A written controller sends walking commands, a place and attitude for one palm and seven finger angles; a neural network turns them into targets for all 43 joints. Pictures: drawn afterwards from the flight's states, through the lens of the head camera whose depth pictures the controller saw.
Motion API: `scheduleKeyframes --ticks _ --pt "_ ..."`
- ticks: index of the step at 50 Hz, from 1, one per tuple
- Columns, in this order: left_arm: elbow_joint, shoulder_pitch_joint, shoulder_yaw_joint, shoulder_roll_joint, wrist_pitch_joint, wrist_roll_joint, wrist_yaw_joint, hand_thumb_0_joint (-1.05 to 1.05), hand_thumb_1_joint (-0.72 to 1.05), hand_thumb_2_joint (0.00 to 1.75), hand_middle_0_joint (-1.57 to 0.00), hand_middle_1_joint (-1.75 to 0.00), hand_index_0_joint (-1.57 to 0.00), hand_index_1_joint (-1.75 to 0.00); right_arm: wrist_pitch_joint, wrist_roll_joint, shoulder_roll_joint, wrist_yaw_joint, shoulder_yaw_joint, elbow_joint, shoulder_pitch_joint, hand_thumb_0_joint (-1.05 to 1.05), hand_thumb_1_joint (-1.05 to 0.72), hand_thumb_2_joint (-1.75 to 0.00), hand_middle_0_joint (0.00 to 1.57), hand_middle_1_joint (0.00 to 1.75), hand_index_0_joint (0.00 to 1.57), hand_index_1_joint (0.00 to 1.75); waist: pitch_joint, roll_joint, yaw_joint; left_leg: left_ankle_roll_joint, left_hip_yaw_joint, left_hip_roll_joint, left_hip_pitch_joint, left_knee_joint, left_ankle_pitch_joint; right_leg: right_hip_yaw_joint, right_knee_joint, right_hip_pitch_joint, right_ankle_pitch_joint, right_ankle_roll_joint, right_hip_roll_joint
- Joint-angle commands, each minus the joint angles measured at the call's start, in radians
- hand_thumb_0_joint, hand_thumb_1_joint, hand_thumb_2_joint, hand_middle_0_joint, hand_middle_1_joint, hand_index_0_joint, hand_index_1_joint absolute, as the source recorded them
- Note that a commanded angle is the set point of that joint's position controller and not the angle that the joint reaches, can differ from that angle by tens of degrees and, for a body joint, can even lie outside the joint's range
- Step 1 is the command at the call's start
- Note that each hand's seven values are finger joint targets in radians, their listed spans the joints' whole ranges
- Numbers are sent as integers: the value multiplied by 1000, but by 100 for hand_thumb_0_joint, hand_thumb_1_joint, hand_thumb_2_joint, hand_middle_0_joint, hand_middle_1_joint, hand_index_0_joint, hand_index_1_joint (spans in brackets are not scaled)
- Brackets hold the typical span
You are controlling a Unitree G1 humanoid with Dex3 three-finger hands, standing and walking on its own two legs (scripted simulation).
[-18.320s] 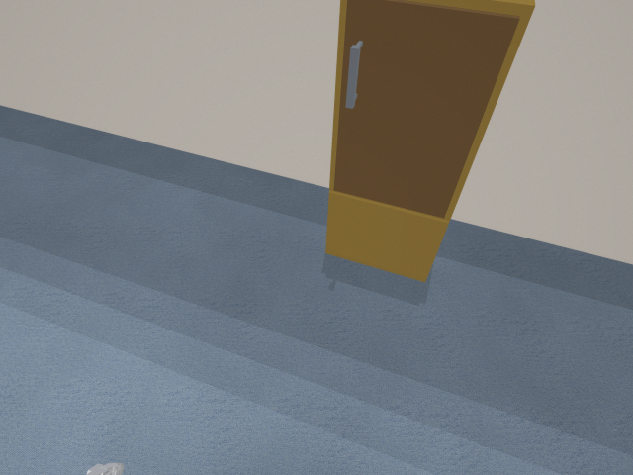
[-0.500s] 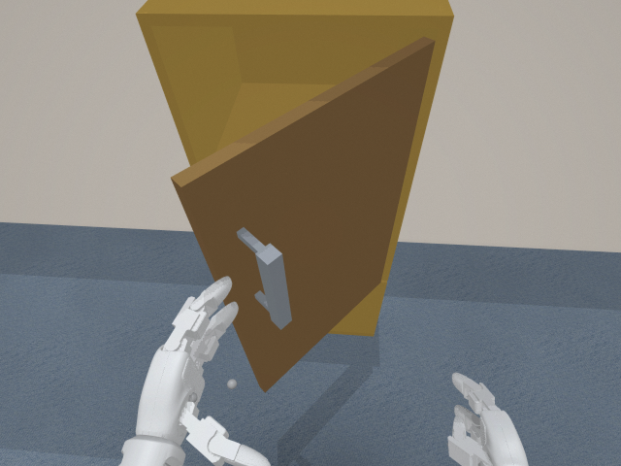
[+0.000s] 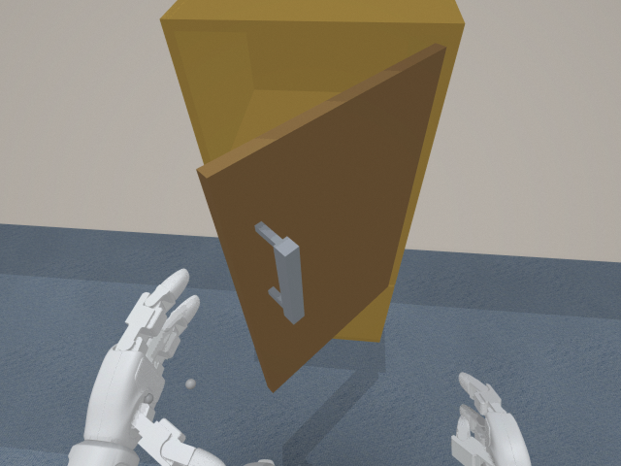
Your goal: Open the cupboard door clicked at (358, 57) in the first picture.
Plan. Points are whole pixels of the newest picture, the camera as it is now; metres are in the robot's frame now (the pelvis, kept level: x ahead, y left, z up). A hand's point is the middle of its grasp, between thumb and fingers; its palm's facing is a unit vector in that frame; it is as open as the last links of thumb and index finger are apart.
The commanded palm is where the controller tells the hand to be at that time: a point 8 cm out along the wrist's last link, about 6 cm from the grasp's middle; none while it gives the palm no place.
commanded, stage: draw the hand back to the body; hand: left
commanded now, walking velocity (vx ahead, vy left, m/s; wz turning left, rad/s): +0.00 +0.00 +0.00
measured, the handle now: (280, 275) +0.33 +0.06 +0.08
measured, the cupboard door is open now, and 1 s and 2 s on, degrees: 49 49 49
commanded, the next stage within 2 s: step back with the hand held close in 1.36 s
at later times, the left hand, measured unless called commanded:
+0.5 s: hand (93, 362) +0.19 +0.22 +0.14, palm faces +0.20 -0.93 -0.29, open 14.7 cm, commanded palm +0.16 +0.26 +0.17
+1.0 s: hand out of the picture +0.22 +0.29 +0.21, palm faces +0.44 -0.81 -0.39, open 8.9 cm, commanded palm +0.17 +0.32 +0.23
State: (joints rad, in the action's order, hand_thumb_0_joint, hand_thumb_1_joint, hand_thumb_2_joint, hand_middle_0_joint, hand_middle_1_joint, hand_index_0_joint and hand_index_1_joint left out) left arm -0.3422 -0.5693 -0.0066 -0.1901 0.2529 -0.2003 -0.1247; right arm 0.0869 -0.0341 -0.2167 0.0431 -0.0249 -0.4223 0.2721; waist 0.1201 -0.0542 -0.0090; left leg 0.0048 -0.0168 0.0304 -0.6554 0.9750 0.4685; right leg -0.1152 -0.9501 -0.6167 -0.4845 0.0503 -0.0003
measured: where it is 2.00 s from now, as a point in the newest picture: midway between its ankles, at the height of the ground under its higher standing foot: outside the picture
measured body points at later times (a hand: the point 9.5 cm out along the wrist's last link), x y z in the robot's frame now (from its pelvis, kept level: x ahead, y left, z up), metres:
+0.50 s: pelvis +0.01 +0.03 +0.04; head +0.01 +0.02 +0.49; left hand +0.18 +0.26 +0.16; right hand +0.20 -0.19 -0.03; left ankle +0.01 +0.12 -0.68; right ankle +0.00 -0.09 -0.68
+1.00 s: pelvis +0.02 +0.03 +0.06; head +0.01 +0.02 +0.51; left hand +0.19 +0.33 +0.23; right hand +0.21 -0.19 -0.02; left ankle +0.01 +0.12 -0.68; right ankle +0.00 -0.09 -0.68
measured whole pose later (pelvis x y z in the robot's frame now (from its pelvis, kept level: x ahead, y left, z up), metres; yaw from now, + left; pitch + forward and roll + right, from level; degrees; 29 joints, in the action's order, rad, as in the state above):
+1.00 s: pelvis +0.02 +0.03 +0.06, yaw -1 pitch -4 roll -1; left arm -0.41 -0.48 0.32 -0.34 0.05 -0.06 0.13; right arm 0.10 0.00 -0.23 0.07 -0.03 -0.62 0.19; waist -0.02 -0.05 -0.08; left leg 0.04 -0.06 -0.01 -0.10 0.43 0.26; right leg -0.07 -0.38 -0.07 -0.25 0.00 -0.01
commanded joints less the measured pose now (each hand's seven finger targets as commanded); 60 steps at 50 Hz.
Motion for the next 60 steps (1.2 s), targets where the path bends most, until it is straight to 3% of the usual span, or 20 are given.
scheduleKeyframes --ticks 1,7,8,9,12,14,15,16,17,19,23,36,47,49,52,58,60 --pt "-227 15 86 -90 23 -31 -24 0 -50 30 -15 -30 -15 -30 69 -11 -110 12 36 177 -92 0 -90 -90 20 30 20 30 78 48 2 20 38 -42 97 -160 -159 111 238 105 177 -41 5" --pt "-262 17 151 -129 -11 -61 -47 0 -50 30 -15 -30 -15 -30 95 -15 -114 20 30 161 -92 0 -90 -90 20 30 20 30 75 39 -9 20 51 -38 156 -207 -190 75 250 139 214 -35 17" --pt "-279 24 145 -122 -14 -65 -51 0 -50 30 -15 -30 -15 -30 100 -15 -115 19 26 162 -94 0 -90 -90 20 30 20 30 75 8 -12 18 53 -39 169 -217 -200 68 247 144 227 -33 18" --pt "-286 33 142 -123 -20 -65 -54 0 -50 30 -15 -30 -15 -30 105 -16 -118 18 25 158 -98 0 -90 -90 20 30 20 30 75 15 -9 19 58 -37 180 -224 -210 60 246 152 239 -32 20" --pt "-309 28 157 -131 -41 -73 -66 0 -40 34 -15 -30 -15 -30 117 -18 -119 18 24 152 -95 0 -90 -90 20 30 20 30 73 -6 -14 16 62 -35 214 -245 -238 43 247 159 271 -32 24" --pt "-294 35 184 -149 -64 -77 -72 0 -32 37 -16 -30 -16 -30 121 -19 -123 19 24 140 -100 0 -90 -90 20 30 20 30 59 18 -15 16 67 -32 216 -258 -241 39 260 177 272 -31 26" --pt "-410 49 204 -280 -80 68 63 0 -29 39 -16 -30 -16 -30 108 -3 -115 47 29 149 -106 0 -90 -90 20 30 20 30 67 20 -61 21 43 -18 234 -299 -249 106 330 216 280 -21 -2" --pt "-367 -24 167 -189 -108 82 122 0 -26 40 -16 -30 -16 -30 102 5 -93 54 19 139 -95 0 -90 -90 20 30 20 30 26 20 -38 19 38 -21 255 -316 -237 96 356 214 261 -23 -8" --pt "-350 -41 130 -153 -129 108 155 0 -22 42 -16 -30 -16 -30 92 6 -94 54 14 125 -90 0 -90 -90 20 30 20 30 -8 0 -32 18 40 -16 273 -331 -244 83 363 216 260 -25 -8" --pt "-343 -18 154 -184 -146 134 201 0 -15 45 -16 -30 -16 -30 83 11 -100 56 10 106 -111 0 -90 -90 20 30 20 30 -21 29 -33 20 49 -10 300 -364 -265 75 393 253 266 -24 -5" --pt "-352 35 180 -205 -152 157 240 0 -1 51 -17 -30 -17 -30 80 19 -103 62 7 81 -129 0 -90 -90 20 30 20 30 -45 4 -27 19 43 -7 381 -437 -267 73 451 302 265 -28 -7" --pt "-317 76 311 -257 -143 157 262 0 44 70 -18 -30 -18 -30 84 34 -115 40 16 -2 -181 0 -90 -90 20 30 20 30 -44 -5 -54 1 45 10 534 -583 -504 67 553 498 409 -25 -1" --pt "-292 170 450 -327 -129 137 264 0 83 87 -20 -30 -20 -30 60 34 -119 35 33 -33 -206 0 -90 -90 20 30 20 30 -63 -20 -60 2 29 5 565 -622 -479 78 606 541 430 -24 3" --pt "-287 181 479 -351 -126 137 267 0 90 90 -20 -30 -20 -30 61 33 -121 36 35 -44 -211 0 -90 -90 20 30 20 30 -50 -47 -65 4 25 3 577 -616 -510 82 609 553 455 -21 1" --pt "-257 160 417 -287 -129 133 254 0 90 90 -20 -30 -20 -30 55 32 -124 28 40 -43 -210 0 -90 -90 20 30 20 30 -70 -10 -55 8 20 5 588 -621 -516 81 616 537 461 -28 3" --pt "-264 173 447 -326 -123 133 256 0 90 90 -20 -30 -20 -30 51 35 -123 32 43 -43 -220 0 -90 -90 20 30 20 30 -61 16 -62 16 14 -5 582 -624 -454 88 630 549 446 -28 2" --pt "-268 179 452 -331 -119 132 257 0 90 90 -20 -30 -20 -30 52 34 -119 34 41 -46 -225 0 -90 -90 20 30 20 30 -72 -12 -63 15 13 -8 577 -625 -448 92 635 551 446 -26 -1"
